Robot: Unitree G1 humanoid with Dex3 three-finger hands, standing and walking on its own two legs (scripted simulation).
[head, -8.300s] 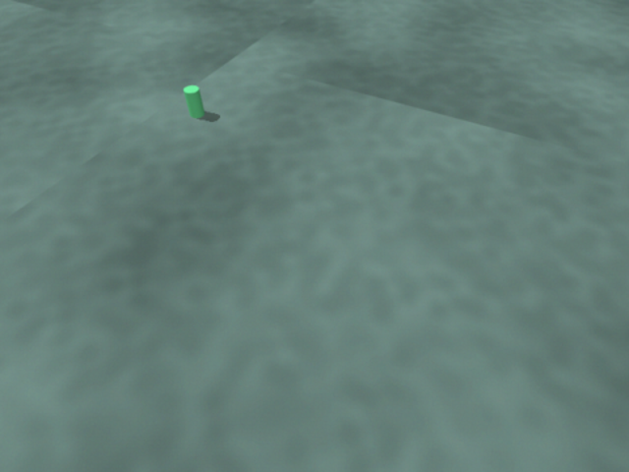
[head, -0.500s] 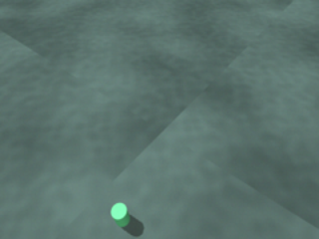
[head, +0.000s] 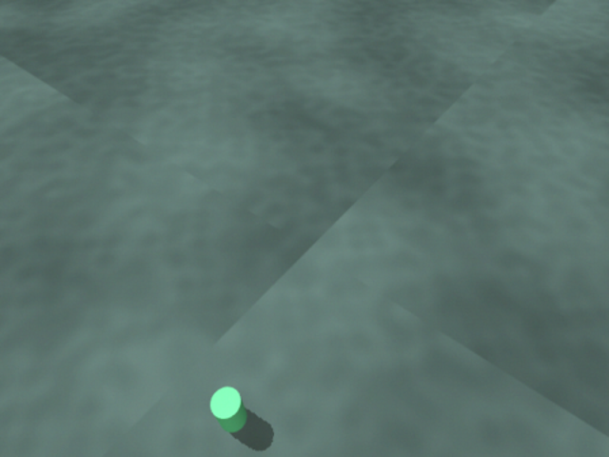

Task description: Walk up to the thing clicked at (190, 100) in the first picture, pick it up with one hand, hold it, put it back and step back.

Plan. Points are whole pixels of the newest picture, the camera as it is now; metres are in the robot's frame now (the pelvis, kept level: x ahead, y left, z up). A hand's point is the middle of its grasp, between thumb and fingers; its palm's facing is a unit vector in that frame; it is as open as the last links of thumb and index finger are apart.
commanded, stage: stand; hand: left
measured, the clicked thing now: (229, 410) +0.38 +0.22 -0.71
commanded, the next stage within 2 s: go down in 0.54 s
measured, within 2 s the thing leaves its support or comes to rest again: neither
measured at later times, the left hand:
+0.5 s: hand out of the picture +0.08 +0.25 -0.16, palm faces -0.04 -0.94 -0.35, open 7.4 cm
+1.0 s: hand out of the picture +0.16 +0.27 -0.17, palm faces +0.04 -0.94 -0.35, open 13.8 cm
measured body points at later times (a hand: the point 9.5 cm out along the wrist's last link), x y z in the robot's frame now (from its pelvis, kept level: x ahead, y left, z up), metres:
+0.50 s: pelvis +0.01 +0.00 +0.00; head +0.02 +0.00 +0.45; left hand +0.08 +0.30 -0.13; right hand +0.08 -0.30 -0.13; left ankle +0.01 +0.14 -0.75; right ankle -0.01 -0.12 -0.75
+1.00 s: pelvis -0.01 +0.01 -0.03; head +0.05 +0.01 +0.42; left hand +0.16 +0.32 -0.15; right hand +0.08 -0.26 -0.15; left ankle +0.01 +0.14 -0.75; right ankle -0.01 -0.12 -0.75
